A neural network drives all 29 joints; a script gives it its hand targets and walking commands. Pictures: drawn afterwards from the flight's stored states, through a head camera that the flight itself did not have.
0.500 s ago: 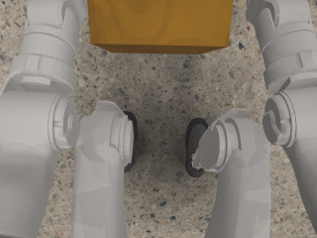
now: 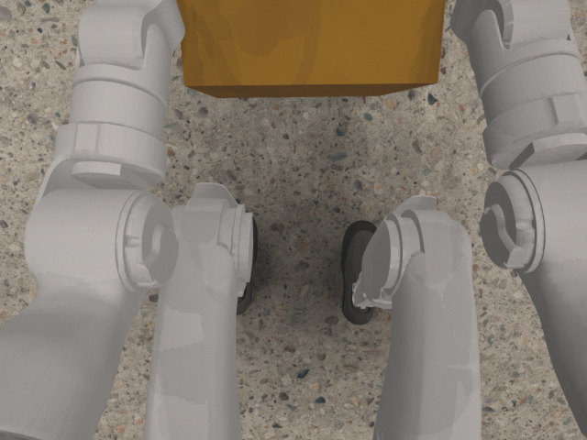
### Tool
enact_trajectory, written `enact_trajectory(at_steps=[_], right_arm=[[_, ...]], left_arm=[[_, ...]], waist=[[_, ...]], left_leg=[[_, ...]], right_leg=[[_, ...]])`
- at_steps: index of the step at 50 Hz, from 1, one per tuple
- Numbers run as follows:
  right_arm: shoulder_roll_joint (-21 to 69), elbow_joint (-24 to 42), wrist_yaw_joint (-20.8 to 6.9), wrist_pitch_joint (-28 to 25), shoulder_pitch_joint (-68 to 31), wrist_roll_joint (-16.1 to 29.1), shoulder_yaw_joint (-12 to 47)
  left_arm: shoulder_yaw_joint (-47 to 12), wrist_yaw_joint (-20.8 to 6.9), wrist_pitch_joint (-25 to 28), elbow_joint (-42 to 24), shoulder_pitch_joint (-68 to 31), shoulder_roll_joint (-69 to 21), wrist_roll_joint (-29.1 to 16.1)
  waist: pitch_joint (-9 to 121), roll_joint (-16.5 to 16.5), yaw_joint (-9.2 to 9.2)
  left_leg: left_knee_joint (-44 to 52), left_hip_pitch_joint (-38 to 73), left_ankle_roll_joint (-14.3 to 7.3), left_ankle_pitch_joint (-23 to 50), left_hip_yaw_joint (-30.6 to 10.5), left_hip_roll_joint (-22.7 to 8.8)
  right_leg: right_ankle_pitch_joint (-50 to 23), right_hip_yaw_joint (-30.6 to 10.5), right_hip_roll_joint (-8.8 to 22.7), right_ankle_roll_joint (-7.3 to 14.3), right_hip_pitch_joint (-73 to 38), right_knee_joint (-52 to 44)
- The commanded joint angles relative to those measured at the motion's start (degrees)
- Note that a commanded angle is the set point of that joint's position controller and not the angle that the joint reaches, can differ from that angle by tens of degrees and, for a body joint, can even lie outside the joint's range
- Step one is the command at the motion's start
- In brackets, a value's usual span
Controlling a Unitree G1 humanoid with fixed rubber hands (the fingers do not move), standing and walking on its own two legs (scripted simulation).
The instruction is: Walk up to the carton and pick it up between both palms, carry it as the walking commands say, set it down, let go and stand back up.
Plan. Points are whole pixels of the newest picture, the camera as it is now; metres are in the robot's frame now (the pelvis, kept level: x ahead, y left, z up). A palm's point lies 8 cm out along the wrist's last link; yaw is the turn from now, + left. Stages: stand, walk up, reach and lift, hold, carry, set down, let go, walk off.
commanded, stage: reach and lift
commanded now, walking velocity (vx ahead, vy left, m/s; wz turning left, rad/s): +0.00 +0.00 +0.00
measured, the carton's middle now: out of the picture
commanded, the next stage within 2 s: none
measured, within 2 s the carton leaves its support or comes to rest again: neither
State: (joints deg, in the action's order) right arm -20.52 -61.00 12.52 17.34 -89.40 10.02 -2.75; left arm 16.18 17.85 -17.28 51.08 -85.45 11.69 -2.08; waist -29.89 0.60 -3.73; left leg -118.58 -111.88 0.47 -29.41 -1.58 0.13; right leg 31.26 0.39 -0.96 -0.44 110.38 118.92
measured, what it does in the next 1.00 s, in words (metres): rises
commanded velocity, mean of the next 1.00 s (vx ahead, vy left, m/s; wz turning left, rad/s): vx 0.00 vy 0.00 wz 0.00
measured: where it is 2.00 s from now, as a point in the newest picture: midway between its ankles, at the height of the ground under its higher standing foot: (297, 285)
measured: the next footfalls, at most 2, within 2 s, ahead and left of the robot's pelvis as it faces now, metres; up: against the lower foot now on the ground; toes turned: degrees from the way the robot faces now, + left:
none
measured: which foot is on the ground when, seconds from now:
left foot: down 0.00-1.00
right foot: down 0.00-1.00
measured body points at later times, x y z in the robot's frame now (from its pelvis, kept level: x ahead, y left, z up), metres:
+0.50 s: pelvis -0.01 +0.00 +0.04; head +0.31 +0.03 +0.34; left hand +0.55 +0.19 -0.03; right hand +0.58 -0.12 -0.03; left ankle +0.15 +0.12 -0.38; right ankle +0.14 -0.12 -0.38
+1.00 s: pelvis -0.01 +0.00 +0.10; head +0.29 +0.03 +0.42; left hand +0.52 +0.19 +0.04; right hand +0.56 -0.13 +0.03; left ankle +0.15 +0.12 -0.38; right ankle +0.14 -0.12 -0.38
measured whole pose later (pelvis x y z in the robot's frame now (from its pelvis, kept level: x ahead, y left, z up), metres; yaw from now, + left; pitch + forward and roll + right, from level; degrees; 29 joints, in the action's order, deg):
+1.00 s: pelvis -0.01 +0.00 +0.10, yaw +0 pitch +16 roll -2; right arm -17.2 -52.2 11.2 22.4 -80.6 4.4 -8.4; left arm 19.2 18.7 -22.3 41.5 -76.6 6.7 0.4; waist -29.9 -0.6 -3.7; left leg -100.3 -90.2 0.5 -26.0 -2.2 1.1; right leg 27.5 0.4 -1.0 -0.5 88.6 100.2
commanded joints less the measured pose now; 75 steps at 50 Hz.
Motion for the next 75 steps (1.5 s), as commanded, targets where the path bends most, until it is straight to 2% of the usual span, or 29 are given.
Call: enact_trajectory(at_steps=[1,15,16,31,41,44,49,52,58,64,70,75], right_arm=[[73.03,24.62,-23.43,-2.52,-34.62,1.79,8.63],[75.71,24.52,-24.8,0.48,-32.86,0.13,7.35],[75.79,24.8,-24.91,0.63,-33.05,0.11,7.49],[78.34,28.17,-25.86,1.75,-29.35,-0.06,9.66],[79.68,27.61,-26.1,2.03,-27.06,-0.35,10.0],[80.21,27.57,-26.19,2.02,-26.15,-0.32,10.12],[80.32,29.23,-26.36,2.05,-26.05,0.23,10.81],[80.08,28.27,-26.53,2.09,-25.04,-0.39,10.21],[80.98,26.59,-27.2,2.2,-23.07,-1.53,9.3],[81.79,29.11,-27.63,2.13,-21.47,-1.09,10.9],[81.75,29.44,-27.77,2.16,-19.03,-1.35,11.76],[82.27,28.83,-28.04,1.95,-17.15,-2.02,11.37]], left_arm=[[-20.96,-30.59,-0.11,-15.82,-33.77,-60.85,-5.01],[-21.76,-30.69,-3.13,-16.22,-34.64,-63.93,-4.95],[-22.05,-30.71,-3.31,-16.55,-34.97,-64.28,-5.29],[-25.02,-30.57,-4.49,-20.29,-31.76,-67.74,-6.18],[-25.52,-30.68,-4.74,-18.85,-28.56,-68.58,-5.89],[-26.07,-30.71,-4.71,-19.47,-28.44,-69.05,-5.9],[-28.37,-30.49,-5.08,-21.51,-28.65,-70.5,-6.83],[-28.52,-30.49,-5.28,-20.91,-27.83,-70.65,-6.48],[-27.96,-30.85,-5.41,-19.21,-25.48,-71.5,-5.45],[-30.51,-31.01,-5.48,-22.34,-24.48,-72.84,-6.01],[-32.2,-31.04,-5.66,-22.79,-22.25,-73.3,-5.93],[-32.12,-31.31,-5.56,-21.47,-19.79,-74.14,-5.25]], waist=[[124.83,0.2,-1.24],[131.84,-1.27,0.03],[132.55,-1.05,0.51],[138.71,-1.06,1.78],[135.79,0.25,1.94],[136.36,-0.29,1.93],[139.01,-1.03,3.03],[137.05,-1.19,3.51],[134.02,-0.97,3.35],[138.09,-1.07,3.68],[136.43,-1.05,4.36],[133.31,-1.23,4.07]], left_leg=[[13.26,36.76,-0.17,15.65,6.97,6.29],[18.34,41.74,0.36,10.89,6.53,6.56],[18.8,42.41,0.38,10.55,6.26,6.59],[24.04,50.64,1.09,13.19,4.49,7.43],[27.92,51.98,1.26,10.9,3.99,7.59],[29.21,53.61,1.45,11.07,3.8,7.54],[31.53,58.79,1.82,11.29,2.77,7.51],[32.84,59.02,1.89,10.22,2.47,7.47],[35.95,60.29,2.05,8.32,2.06,7.35],[38.38,65.79,2.32,11.79,1.49,7.48],[41.09,68.06,2.34,12.2,0.97,7.37],[43.75,69.7,2.46,12.41,0.63,7.2]], right_leg=[[-13.03,3.43,-7.94,0.21,-31.03,-13.54],[-9.03,3.09,-8.01,0.77,-33.8,-18.62],[-8.94,3.18,-8.03,0.78,-34.4,-19.02],[-11.99,2.29,-8.56,0.94,-40.97,-24.4],[-10.59,1.47,-8.54,0.88,-44.7,-28.66],[-10.94,1.27,-8.5,0.91,-46.41,-29.84],[-11.1,1.36,-8.63,1.0,-48.44,-31.86],[-10.29,1.25,-8.51,1.03,-48.41,-33.18],[-8.69,0.84,-8.38,1.03,-49.82,-36.19],[-12.02,0.35,-8.51,1.03,-54.77,-38.52],[-12.83,-0.24,-8.39,1.13,-57.34,-41.18],[-12.92,-0.7,-8.25,1.24,-58.69,-43.66]])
